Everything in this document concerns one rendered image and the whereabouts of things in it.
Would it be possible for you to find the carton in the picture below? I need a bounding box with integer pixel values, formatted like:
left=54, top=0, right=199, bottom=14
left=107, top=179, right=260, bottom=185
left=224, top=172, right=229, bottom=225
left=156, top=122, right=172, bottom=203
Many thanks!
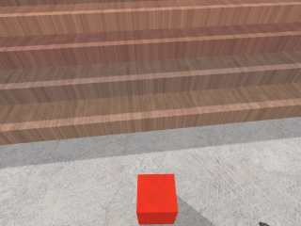
left=136, top=173, right=179, bottom=225

